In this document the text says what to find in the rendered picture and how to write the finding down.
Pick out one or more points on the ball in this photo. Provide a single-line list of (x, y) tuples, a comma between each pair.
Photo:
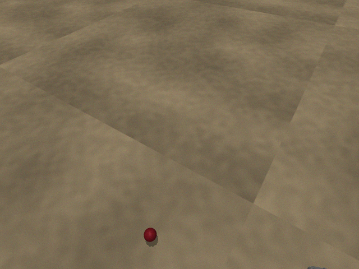
[(150, 234)]

